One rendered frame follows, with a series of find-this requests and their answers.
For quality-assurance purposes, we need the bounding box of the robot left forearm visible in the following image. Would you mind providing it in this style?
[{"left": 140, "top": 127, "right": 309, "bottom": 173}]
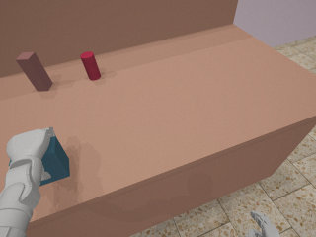
[{"left": 0, "top": 155, "right": 42, "bottom": 237}]

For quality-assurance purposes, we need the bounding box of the right robot hand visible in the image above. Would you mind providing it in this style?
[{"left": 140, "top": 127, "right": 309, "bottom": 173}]
[{"left": 245, "top": 210, "right": 280, "bottom": 237}]

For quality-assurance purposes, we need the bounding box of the left robot hand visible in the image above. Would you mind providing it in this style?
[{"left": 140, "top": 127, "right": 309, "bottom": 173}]
[{"left": 6, "top": 127, "right": 56, "bottom": 181}]

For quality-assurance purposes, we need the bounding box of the table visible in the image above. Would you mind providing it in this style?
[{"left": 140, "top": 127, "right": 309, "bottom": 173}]
[{"left": 0, "top": 0, "right": 316, "bottom": 237}]

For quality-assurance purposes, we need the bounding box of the sponge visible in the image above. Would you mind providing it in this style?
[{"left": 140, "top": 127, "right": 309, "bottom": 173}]
[{"left": 8, "top": 136, "right": 70, "bottom": 186}]

